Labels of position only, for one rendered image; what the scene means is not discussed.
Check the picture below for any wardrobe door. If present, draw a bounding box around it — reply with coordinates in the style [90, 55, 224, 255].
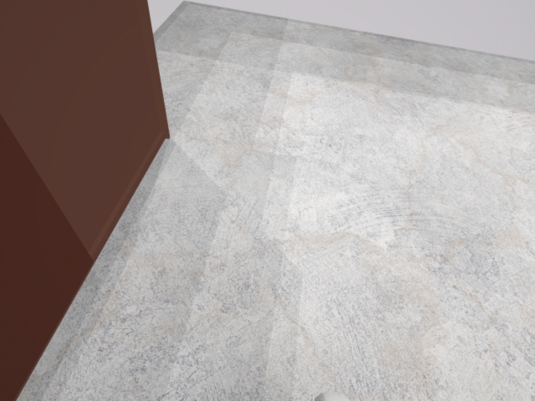
[0, 114, 94, 401]
[0, 0, 161, 252]

